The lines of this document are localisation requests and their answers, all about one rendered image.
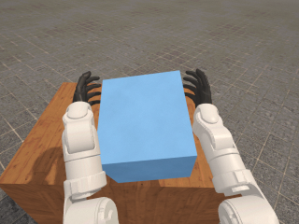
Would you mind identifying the pedestal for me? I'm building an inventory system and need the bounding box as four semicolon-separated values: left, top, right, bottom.
0;82;242;224

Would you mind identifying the left robot upper arm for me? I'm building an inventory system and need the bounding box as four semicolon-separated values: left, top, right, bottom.
64;197;120;224

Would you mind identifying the robot right hand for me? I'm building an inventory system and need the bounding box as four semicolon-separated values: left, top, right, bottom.
182;68;212;108

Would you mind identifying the robot left hand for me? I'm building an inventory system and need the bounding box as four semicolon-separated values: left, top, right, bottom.
72;71;102;106

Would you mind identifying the carton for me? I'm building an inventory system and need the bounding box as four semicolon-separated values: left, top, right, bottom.
97;70;197;183

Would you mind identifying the left robot forearm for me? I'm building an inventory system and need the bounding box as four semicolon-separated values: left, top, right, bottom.
62;101;107;224

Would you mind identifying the right robot upper arm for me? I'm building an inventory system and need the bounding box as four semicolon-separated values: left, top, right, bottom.
218;194;278;224

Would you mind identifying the right robot forearm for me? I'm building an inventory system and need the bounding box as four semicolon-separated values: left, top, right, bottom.
192;104;279;224

